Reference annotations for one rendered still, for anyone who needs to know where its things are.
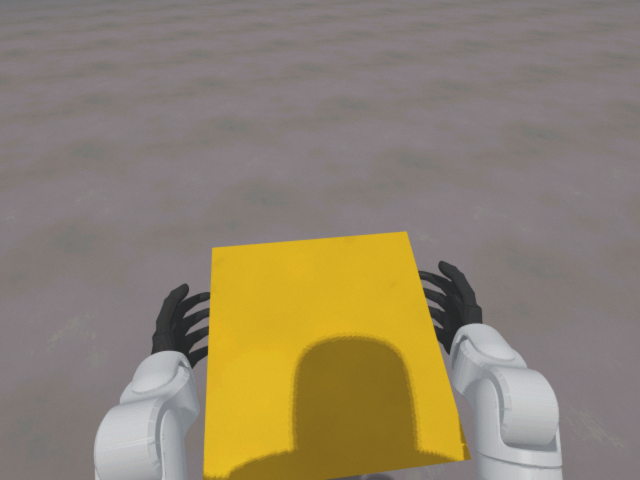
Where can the robot right hand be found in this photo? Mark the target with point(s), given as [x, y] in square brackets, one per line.
[459, 304]

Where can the carton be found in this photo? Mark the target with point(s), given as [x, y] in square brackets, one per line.
[323, 363]

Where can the robot left hand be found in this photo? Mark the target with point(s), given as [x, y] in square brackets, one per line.
[171, 327]

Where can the robot left forearm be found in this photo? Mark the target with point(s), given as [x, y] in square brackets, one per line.
[142, 438]

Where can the robot right forearm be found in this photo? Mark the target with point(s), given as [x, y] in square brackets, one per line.
[516, 413]

